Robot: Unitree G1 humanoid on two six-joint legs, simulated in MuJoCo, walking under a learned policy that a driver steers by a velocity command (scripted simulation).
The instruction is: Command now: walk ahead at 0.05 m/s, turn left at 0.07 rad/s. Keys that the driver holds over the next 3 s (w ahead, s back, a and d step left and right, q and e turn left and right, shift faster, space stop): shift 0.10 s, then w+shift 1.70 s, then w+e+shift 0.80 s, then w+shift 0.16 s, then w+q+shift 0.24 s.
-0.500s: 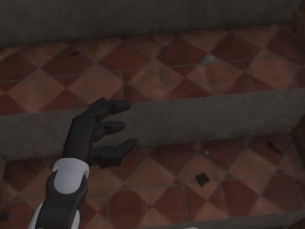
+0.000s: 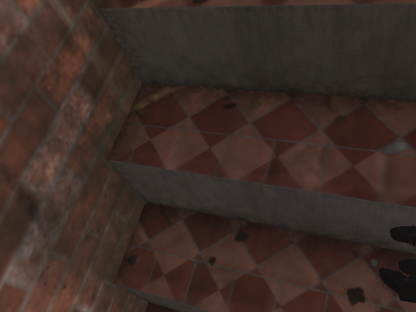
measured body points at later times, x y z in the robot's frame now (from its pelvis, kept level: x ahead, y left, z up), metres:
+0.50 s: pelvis +0.11 -0.05 +0.11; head +0.16 -0.12 +0.55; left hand +0.36 +0.15 +0.07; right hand +0.23 -0.29 -0.06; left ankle +0.08 +0.05 -0.65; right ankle +0.15 -0.16 -0.42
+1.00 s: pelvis +0.25 +0.01 +0.21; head +0.27 +0.01 +0.66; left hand +0.59 +0.12 +0.19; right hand +0.28 -0.27 +0.11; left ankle +0.30 +0.07 -0.42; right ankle +0.14 -0.14 -0.27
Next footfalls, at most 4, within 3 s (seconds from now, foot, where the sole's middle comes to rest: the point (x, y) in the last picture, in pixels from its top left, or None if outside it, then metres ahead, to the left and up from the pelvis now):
0.22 left None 0.12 0.05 -0.69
0.44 right None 0.19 -0.17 -0.46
0.94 left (271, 288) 0.34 0.06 -0.46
1.54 right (338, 145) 0.57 -0.08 -0.23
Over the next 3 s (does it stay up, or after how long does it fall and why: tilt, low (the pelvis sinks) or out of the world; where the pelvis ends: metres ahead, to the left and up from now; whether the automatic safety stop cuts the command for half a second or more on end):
stays up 0.56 0.08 0.54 its command is cut before an obstacle after 1.9 s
